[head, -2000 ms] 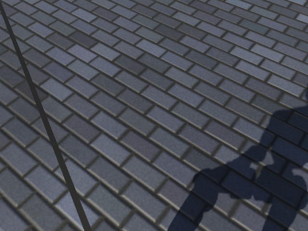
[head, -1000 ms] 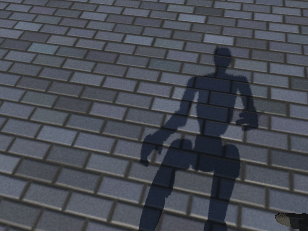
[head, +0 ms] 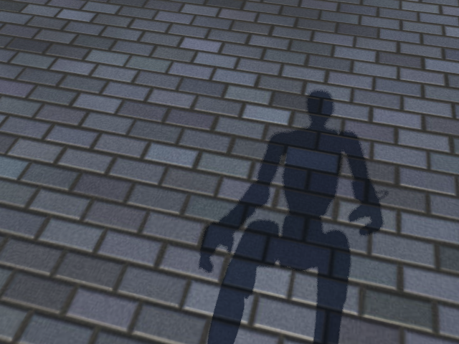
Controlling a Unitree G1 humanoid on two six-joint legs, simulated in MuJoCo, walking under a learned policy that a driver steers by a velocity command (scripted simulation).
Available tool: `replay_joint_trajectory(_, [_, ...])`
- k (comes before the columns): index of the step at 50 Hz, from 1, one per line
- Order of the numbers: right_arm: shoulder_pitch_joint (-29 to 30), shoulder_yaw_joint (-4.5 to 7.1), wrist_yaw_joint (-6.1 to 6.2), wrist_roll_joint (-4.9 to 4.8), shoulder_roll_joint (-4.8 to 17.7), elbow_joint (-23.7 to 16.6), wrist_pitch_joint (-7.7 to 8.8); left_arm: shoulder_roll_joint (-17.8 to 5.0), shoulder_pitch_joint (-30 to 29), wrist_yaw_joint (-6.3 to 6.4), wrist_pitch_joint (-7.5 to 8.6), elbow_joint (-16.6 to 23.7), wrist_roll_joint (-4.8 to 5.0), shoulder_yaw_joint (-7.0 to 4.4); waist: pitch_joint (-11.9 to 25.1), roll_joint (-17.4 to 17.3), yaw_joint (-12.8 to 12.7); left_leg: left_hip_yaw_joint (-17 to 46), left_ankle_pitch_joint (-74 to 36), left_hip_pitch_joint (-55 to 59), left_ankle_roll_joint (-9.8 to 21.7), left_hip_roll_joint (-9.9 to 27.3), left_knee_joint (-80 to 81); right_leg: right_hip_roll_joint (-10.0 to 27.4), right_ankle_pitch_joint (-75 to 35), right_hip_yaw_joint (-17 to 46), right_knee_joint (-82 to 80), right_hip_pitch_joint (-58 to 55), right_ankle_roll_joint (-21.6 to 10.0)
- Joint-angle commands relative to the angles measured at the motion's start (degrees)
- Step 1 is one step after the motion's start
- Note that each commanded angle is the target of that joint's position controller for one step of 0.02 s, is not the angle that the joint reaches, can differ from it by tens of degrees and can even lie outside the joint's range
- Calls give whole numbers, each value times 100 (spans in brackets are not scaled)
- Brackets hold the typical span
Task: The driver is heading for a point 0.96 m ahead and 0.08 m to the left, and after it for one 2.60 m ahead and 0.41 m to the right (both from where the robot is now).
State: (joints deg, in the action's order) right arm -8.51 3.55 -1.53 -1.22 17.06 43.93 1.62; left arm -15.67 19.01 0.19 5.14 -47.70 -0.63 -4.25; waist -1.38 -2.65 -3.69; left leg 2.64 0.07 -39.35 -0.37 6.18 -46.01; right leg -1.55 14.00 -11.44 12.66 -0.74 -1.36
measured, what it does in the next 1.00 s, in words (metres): walks ahead: left foot, then right foot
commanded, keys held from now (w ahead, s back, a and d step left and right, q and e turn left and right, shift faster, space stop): w+q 0.36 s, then w+e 0.64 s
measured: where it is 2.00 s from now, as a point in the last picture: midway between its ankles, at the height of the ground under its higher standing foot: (233, 224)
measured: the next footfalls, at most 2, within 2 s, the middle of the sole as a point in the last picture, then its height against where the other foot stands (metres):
left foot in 0.16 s outside the picture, level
right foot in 0.70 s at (256, 307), level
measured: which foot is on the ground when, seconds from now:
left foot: up 0.00-0.14, down 0.16-0.72, up 0.74-1.00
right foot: down 0.00-0.18, up 0.20-0.68, down 0.70-1.00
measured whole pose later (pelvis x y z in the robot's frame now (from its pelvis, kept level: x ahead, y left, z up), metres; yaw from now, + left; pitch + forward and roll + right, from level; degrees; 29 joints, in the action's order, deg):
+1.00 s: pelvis +0.58 +0.06 +0.00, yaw +1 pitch +2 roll +0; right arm -6.2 2.4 0.1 1.0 16.9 38.7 5.2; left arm -15.8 19.4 -0.1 3.0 -43.5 1.0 -2.9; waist -2.0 -1.6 -3.3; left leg 6.2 4.3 -37.5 -3.6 4.3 -42.0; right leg -6.8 11.0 7.0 18.9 9.1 -5.3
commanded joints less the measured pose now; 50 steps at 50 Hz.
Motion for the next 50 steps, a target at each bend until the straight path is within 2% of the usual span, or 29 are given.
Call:
replay_joint_trajectory(1, [583,-39,-118,8,118,-558,58,-960,-246,58,31,307,76,-230,-421,419,7,-180,-224,11,131,34,607,1728,-1847,342,-548,165,-780])
replay_joint_trajectory(3, [797,-28,-178,5,175,-720,51,-1036,-130,61,-54,210,142,-265,-461,450,-17,-326,119,-56,273,-34,839,1833,-2196,219,-316,-256,-699])
replay_joint_trajectory(5, [745,33,-219,8,298,-827,33,-1175,-169,80,-143,186,181,-303,-287,586,131,-619,657,325,474,-296,949,1861,-3649,46,235,-518,-576])
replay_joint_trajectory(7, [-61,214,-204,-10,599,-709,-4,-1321,-271,118,-247,215,219,-336,289,732,644,-958,1131,1521,749,-778,994,1749,-5358,-133,1604,-485,-416])
replay_joint_trajectory(8, [-999,407,-132,-26,921,-464,-24,-1255,-321,137,-268,245,231,-296,778,596,1143,-909,823,2945,971,-1014,1352,1515,-5093,-268,2872,112,-212])
replay_joint_trajectory(9, [-1709,588,7,-52,1486,-313,-95,-882,-127,139,-213,366,32,-153,1273,-357,1271,658,613,4638,1352,-66,1459,1168,-2375,-274,4754,1688,84])
replay_joint_trajectory(10, [-1306,592,-1,-63,1845,-515,-26,-274,165,65,-30,683,-18,53,1942,-1431,634,4080,1945,6136,2529,1181,2455,-124,1928,687,6624,3955,394])
replay_joint_trajectory(11, [-1389,432,-53,-20,1312,-603,55,-829,-484,-22,183,740,183,-41,2060,-509,1079,4295,2261,6120,2323,1270,3011,137,1817,1729,6852,4534,238])
replay_joint_trajectory(12, [-1255,359,-55,25,1051,-565,136,-914,-889,-57,282,891,342,-59,1308,-295,1042,3480,1948,5519,2091,1100,3018,357,1349,1667,6609,4788,90])
replay_joint_trajectory(13, [-917,314,-56,19,916,-582,183,-821,-905,-15,320,856,255,-38,775,235,740,2808,1291,4627,1895,841,3005,615,912,1655,6055,4550,60])
replay_joint_trajectory(14, [-584,256,-27,34,702,-644,200,-879,-870,27,296,789,92,-83,579,218,536,2311,685,3981,1778,635,3039,788,662,1667,5542,4157,99])
replay_joint_trajectory(15, [-403,218,4,100,633,-744,202,-893,-757,19,229,756,43,-107,475,74,369,2077,277,3520,1750,492,3153,865,483,1692,5348,3793,141])
replay_joint_trajectory(19, [-494,250,132,82,778,-699,234,-618,-860,15,33,806,-24,-44,289,86,286,1358,-671,2832,1755,273,3400,791,-207,1460,4295,3627,480])
replay_joint_trajectory(23, [-785,195,188,83,723,-484,247,-367,-1529,-85,55,862,51,99,123,-133,674,584,-371,2714,1324,-28,3478,682,-2011,1256,2630,3251,472])
replay_joint_trajectory(26, [-1067,193,158,91,819,-284,277,-445,-1946,-162,85,965,154,114,-75,-146,900,647,142,3107,1285,263,3575,625,-2402,1239,2124,3335,299])
replay_joint_trajectory(29, [-1234,212,158,101,864,-81,240,-530,-2183,-262,106,1105,173,110,-256,-80,950,630,-235,4002,1229,625,3371,579,-1838,1282,1865,3909,27])
replay_joint_trajectory(32, [-1127,250,213,95,952,-10,165,-613,-1921,-360,105,1119,176,82,-107,-161,723,370,-1712,4511,1037,755,2868,362,-1036,1176,1769,3664,-262])
replay_joint_trajectory(33, [-1028,262,235,108,1004,-36,140,-726,-1570,-356,86,1040,161,21,173,-237,529,224,-2797,4542,948,681,2442,157,-847,996,1795,3110,-370])
replay_joint_trajectory(34, [-899,245,262,114,989,-77,92,-898,-865,-330,69,845,133,-94,621,-154,135,-46,-3672,4401,808,461,1537,-94,-984,794,1660,2129,-522])
replay_joint_trajectory(35, [-889,182,312,160,883,-177,80,-1177,-41,-288,44,683,118,-212,1183,95,-227,-263,-3128,3569,595,242,232,237,-1282,1384,1730,681,-777])
replay_joint_trajectory(36, [-1467,28,267,230,427,-394,195,-1759,480,-258,30,679,85,-353,1913,1344,-28,-470,-335,1299,103,-694,-2040,1611,-695,4079,1508,-1451,-1789])
replay_joint_trajectory(37, [-1374,-29,197,210,406,-346,345,-1369,620,-278,12,594,208,-257,2207,1650,-123,216,3071,76,16,-1149,-2888,2022,211,5800,592,-2145,-2119])
replay_joint_trajectory(38, [-908,42,101,18,762,-490,482,-1089,353,-246,-11,662,212,-164,1467,1210,-213,534,2812,-502,117,-754,-3144,1905,757,5215,448,-1698,-1816])
replay_joint_trajectory(39, [-482,23,75,-33,764,-599,566,-993,50,-217,-38,759,162,-140,906,685,-158,426,2377,-514,182,-506,-2861,1685,568,4540,371,-915,-1627])
replay_joint_trajectory(40, [-274,34,88,74,735,-649,603,-900,-224,-205,-61,814,129,-102,448,302,21,336,2089,-374,168,-322,-2311,1478,28,4053,258,-125,-1518])
replay_joint_trajectory(41, [-281,77,117,182,758,-651,580,-777,-387,-185,-58,882,86,-49,312,307,197,329,1857,-30,124,-174,-1887,1287,-535,3720,136,365,-1450])
replay_joint_trajectory(44, [-498,59,155,237,577,-664,444,-846,-485,-115,-71,960,106,-70,289,609,427,183,1652,369,-144,-144,-1236,1052,-1515,3258,-45,1039,-1536])
replay_joint_trajectory(47, [47,-9,200,241,402,-824,395,-1044,-303,-9,-88,883,156,-141,134,584,283,75,672,466,-360,-269,-67,780,-1760,2806,-82,1442,-1380])
replay_joint_trajectory(50, [661,-61,156,193,262,-950,448,-1061,-16,60,-167,767,200,-157,129,682,28,27,-386,999,-412,-548,1084,547,-1458,2659,57,1647,-1116])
